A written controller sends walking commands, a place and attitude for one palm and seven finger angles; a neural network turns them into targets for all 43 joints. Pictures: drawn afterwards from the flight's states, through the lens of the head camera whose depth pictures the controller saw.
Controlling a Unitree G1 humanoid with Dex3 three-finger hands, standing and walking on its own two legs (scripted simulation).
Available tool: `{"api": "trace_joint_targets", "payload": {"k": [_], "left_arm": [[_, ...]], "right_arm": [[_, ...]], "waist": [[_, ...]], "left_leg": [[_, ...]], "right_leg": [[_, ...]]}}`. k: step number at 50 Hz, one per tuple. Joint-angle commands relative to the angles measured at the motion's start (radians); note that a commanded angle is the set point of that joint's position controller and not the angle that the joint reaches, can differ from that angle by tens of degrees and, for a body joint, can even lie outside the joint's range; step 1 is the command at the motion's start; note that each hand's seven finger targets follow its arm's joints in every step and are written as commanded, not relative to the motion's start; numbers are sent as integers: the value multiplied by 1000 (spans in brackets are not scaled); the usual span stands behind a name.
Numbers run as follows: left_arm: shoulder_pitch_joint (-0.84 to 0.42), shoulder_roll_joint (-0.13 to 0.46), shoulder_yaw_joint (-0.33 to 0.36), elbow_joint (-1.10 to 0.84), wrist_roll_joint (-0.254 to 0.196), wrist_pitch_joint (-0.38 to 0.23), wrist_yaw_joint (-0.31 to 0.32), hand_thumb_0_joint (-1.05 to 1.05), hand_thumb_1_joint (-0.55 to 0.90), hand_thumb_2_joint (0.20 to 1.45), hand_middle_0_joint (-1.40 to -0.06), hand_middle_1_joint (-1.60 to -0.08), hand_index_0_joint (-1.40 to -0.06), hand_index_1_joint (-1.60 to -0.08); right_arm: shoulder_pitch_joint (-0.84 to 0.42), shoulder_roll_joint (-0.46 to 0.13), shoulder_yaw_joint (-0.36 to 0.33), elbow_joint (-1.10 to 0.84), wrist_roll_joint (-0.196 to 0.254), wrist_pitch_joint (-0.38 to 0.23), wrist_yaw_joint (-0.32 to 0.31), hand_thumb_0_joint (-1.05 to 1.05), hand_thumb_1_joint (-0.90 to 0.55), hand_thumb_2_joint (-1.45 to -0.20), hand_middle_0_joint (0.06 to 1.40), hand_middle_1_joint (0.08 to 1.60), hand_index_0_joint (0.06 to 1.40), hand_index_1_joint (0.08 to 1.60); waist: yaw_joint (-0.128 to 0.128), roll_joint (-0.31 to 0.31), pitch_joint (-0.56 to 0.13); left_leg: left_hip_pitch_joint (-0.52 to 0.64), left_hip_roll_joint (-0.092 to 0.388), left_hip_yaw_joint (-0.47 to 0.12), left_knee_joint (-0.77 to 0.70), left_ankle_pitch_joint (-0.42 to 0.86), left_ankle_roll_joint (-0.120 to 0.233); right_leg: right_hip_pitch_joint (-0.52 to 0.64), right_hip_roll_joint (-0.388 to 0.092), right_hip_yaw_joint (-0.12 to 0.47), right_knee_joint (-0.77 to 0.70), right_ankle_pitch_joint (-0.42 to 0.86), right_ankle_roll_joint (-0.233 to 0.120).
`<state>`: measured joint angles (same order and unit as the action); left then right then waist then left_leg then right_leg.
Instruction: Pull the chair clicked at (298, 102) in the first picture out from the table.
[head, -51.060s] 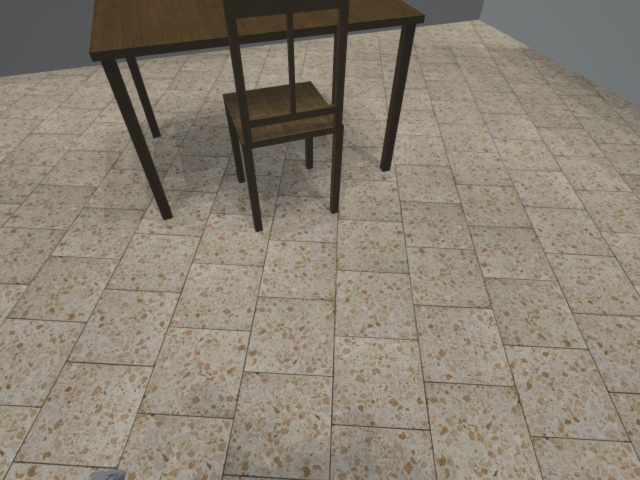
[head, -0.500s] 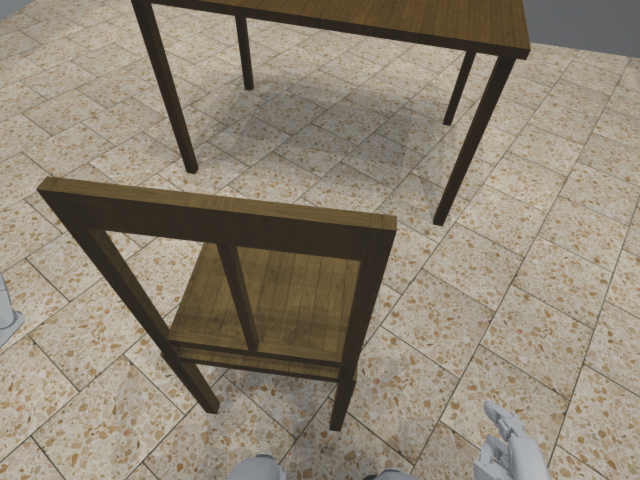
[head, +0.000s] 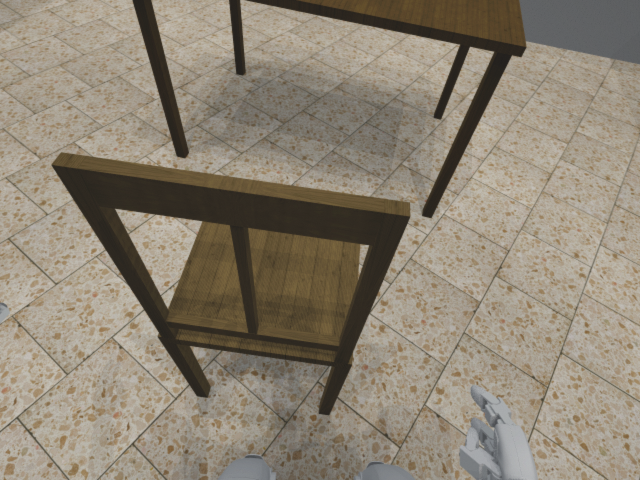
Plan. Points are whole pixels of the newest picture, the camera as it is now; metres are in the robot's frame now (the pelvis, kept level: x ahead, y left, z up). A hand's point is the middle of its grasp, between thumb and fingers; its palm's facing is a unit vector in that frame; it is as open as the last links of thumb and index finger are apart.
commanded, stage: step back with the hand held close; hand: left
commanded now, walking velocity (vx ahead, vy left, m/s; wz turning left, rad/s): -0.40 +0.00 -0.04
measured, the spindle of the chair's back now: (247, 286) +0.38 +0.13 -0.06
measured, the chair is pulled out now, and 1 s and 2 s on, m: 0.69 0.69 0.69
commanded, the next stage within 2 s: stop stepping back and stand still in 0.12 s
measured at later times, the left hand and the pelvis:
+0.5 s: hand out of the picture +0.13 +0.24 +0.17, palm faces +0.39 -0.80 -0.46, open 7.4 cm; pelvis -0.08 -0.02 +0.00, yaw -3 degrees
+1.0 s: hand (18, 437) +0.13 +0.23 +0.17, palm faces +0.38 -0.82 -0.44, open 7.5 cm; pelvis -0.08 -0.03 +0.01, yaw -3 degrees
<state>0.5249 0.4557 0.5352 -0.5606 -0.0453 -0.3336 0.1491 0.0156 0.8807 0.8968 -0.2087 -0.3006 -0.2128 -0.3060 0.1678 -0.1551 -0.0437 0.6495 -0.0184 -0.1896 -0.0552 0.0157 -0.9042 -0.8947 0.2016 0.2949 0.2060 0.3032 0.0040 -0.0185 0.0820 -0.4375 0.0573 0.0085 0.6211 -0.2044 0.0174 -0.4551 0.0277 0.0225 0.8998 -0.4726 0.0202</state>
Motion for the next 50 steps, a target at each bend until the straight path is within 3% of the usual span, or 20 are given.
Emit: {"api": "trace_joint_targets", "payload": {"k": [1, 3, 5, 7, 9, 10, 11, 12, 13, 14, 17, 20, 22, 23, 26, 34, 39, 42, 45, 50], "left_arm": [[1, 140, 60, -282, -11, -74, -9, 0, 900, 900, -200, -300, -200, -300], [31, 151, 71, -255, -13, -67, -16, 0, 900, 900, -200, -300, -200, -300], [38, 180, 104, -246, -16, -75, -21, 0, 900, 900, -200, -300, -200, -300], [83, 234, 171, -205, -12, -83, -25, 0, 900, 900, -200, -300, -200, -300], [69, 213, 160, -225, -18, -95, -35, 0, 900, 900, -200, -300, -200, -300], [98, 210, 150, -215, -31, -92, -41, 0, 900, 900, -200, -300, -200, -300], [119, 236, 166, -204, -44, -88, -35, 0, 900, 900, -200, -300, -200, -300], [157, 236, 169, -148, -51, -60, -21, 0, 900, 900, -200, -300, -200, -300], [164, 206, 150, -106, -45, -13, -4, 0, 900, 900, -200, -300, -200, -300], [127, 197, 130, -112, -38, 20, 12, 0, 900, 900, -200, -300, -200, -300], [28, 203, 89, -91, -23, 46, 34, 0, 900, 900, -200, -300, -200, -300], [26, 174, 46, -107, -7, 28, 28, 0, 900, 900, -200, -300, -200, -300], [-5, 173, 33, -155, 9, 29, 19, 0, 900, 900, -200, -300, -200, -300], [-19, 159, 22, -175, 20, 23, 22, 0, 900, 900, -200, -300, -200, -300], [2, 146, 14, -156, 25, 21, 25, 0, 900, 900, -200, -300, -200, -300], [-19, 135, 17, -91, 17, 29, 23, 0, 900, 900, -200, -300, -200, -300], [-54, 117, -16, -84, 13, 49, 17, 0, 900, 900, -200, -300, -200, -300], [-62, 129, -15, -102, 10, 60, 17, 0, 900, 900, -200, -300, -200, -300], [-69, 125, -17, -131, 14, 59, 19, 0, 900, 900, -200, -300, -200, -300], [-21, 138, 8, -136, 7, 57, 21, 0, 900, 900, -200, -300, -200, -300]], "right_arm": [[5, -165, -57, -115, 3, -72, 11, 0, -900, -900, 200, 300, 200, 300], [-7, -164, -44, -115, -4, -73, 11, 0, -900, -900, 200, 300, 200, 300], [-20, -172, -39, -118, -4, -77, 7, 0, -900, -900, 200, 300, 200, 300], [-28, -177, -40, -112, -3, -73, 2, 0, -900, -900, 200, 300, 200, 300], [-13, -176, -43, -127, 5, -66, 2, 0, -900, -900, 200, 300, 200, 300], [-10, -176, -56, -152, 19, -60, 1, 0, -900, -900, 200, 300, 200, 300], [-14, -157, -56, -162, 27, -49, -4, 0, -900, -900, 200, 300, 200, 300], [18, -146, -61, -142, 34, -26, -7, 0, -900, -900, 200, 300, 200, 300], [15, -137, -48, -138, 31, 8, 2, 0, -900, -900, 200, 300, 200, 300], [-12, -127, -30, -150, 37, 30, 6, 0, -900, -900, 200, 300, 200, 300], [-54, -151, -18, -172, 52, 26, -21, 0, -900, -900, 200, 300, 200, 300], [-44, -183, -32, -168, 56, -17, -36, 0, -900, -900, 200, 300, 200, 300], [-45, -173, -18, -166, 49, -26, -35, 0, -900, -900, 200, 300, 200, 300], [-42, -170, -16, -163, 48, -35, -34, 0, -900, -900, 200, 300, 200, 300], [-26, -168, -17, -154, 48, -52, -26, 0, -900, -900, 200, 300, 200, 300], [-12, -161, -14, -152, 39, -41, -23, 0, -900, -900, 200, 300, 200, 300], [-23, -159, -11, -149, 38, -31, -21, 0, -900, -900, 200, 300, 200, 300], [-28, -156, -11, -147, 39, -27, -23, 0, -900, -900, 200, 300, 200, 300], [-44, -157, -7, -154, 36, -25, -22, 0, -900, -900, 200, 300, 200, 300], [-42, -153, -8, -156, 37, -18, -22, 0, -900, -900, 200, 300, 200, 300]], "waist": [[-1, 276, -260], [-1, 292, -243], [3, 285, -227], [10, 262, -217], [-2, 182, -227], [-5, 75, -221], [-15, -47, -206], [-25, -119, -231], [-27, -145, -245], [-38, -123, -245], [-41, -122, -127], [-8, 29, -105], [-17, 240, -63], [-17, 246, -48], [-12, 154, -61], [-20, 126, -57], [-20, 57, -78], [-20, 48, -86], [-17, 95, -91], [-13, 110, -116]], "left_leg": [[293, 270, -172, -182, 605, 100], [248, 262, -190, -188, 471, 92], [181, 240, -187, -192, 246, 77], [122, 206, -165, -189, 76, 60], [87, 148, -105, -156, -70, 14], [109, 76, -49, -67, -180, -19], [123, 1, -1, 82, -264, -51], [182, -42, 18, 280, -244, -70], [146, -33, -12, 351, -188, -54], [107, -26, -37, 317, -183, -41], [144, -7, -41, -71, -157, -8], [137, 75, -160, -245, -92, 39], [16, 99, -223, -368, -319, 54], [-26, 104, -235, -386, -368, 57], [1, 64, -176, -325, -335, 42], [62, 41, -128, -305, -336, 21], [124, 35, -113, -276, -264, 20], [146, 36, -113, -279, -229, 20], [143, 38, -114, -292, -212, 22], [159, 39, -110, -293, -105, 20]], "right_leg": [[98, -47, -11, -189, 37, -26], [170, -49, -24, -325, 79, -29], [245, -40, -55, -437, 157, -30], [292, -34, -92, -502, 216, -28], [283, -38, -97, -486, 214, -57], [190, -83, -31, -495, 205, -102], [69, -194, 99, -557, 121, -158], [-29, -316, 234, -629, 46, -217], [12, -365, 251, -609, 167, -225], [74, -343, 186, -560, 253, -192], [102, -230, 69, -504, 126, -82], [205, -124, 52, -463, 176, -32], [269, -84, -6, -423, 81, -14], [302, -71, -16, -418, 107, -14], [325, -71, 6, -501, 151, -20], [266, -69, 38, -580, 87, -31], [251, -82, 53, -609, 107, -31], [263, -87, 48, -613, 137, -30], [287, -84, 39, -600, 169, -31], [337, -86, 29, -583, 278, -31]]}}
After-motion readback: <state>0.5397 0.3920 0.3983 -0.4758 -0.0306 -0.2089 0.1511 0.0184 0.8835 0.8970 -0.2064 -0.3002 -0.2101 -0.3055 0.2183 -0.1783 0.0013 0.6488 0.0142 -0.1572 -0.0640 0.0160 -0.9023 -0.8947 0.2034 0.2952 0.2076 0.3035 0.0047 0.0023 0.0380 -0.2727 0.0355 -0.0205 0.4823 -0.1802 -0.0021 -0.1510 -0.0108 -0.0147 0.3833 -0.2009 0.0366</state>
